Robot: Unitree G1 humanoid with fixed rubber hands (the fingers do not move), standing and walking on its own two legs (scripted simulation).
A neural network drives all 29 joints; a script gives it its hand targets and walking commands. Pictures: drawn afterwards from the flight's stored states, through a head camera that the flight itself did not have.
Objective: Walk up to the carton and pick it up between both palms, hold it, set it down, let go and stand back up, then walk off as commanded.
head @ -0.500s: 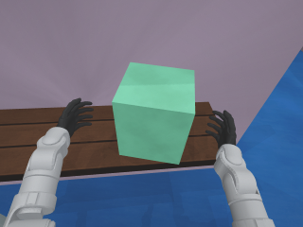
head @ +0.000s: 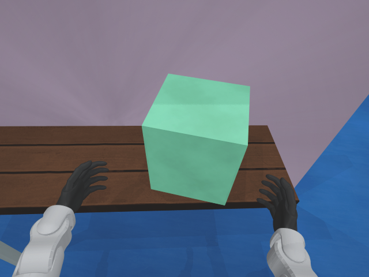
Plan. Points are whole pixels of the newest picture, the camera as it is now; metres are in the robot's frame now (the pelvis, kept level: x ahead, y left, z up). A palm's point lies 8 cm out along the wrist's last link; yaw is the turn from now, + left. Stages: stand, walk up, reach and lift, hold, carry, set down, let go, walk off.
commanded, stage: set down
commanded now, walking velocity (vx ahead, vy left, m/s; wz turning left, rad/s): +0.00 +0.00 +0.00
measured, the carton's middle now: (197, 141) +0.43 -0.01 +0.04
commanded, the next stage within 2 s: let go in 1.48 s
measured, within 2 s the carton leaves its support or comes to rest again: neither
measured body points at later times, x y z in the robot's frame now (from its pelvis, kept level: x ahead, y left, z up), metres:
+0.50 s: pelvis +0.00 +0.00 +0.00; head -0.01 +0.02 +0.45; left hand +0.20 +0.25 +0.01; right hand +0.20 -0.18 +0.01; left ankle -0.03 +0.10 -0.74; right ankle +0.01 -0.13 -0.74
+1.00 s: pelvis +0.00 -0.01 +0.00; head -0.01 +0.00 +0.45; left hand +0.18 +0.24 -0.03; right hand +0.19 -0.21 -0.03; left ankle -0.02 +0.10 -0.74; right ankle +0.01 -0.13 -0.74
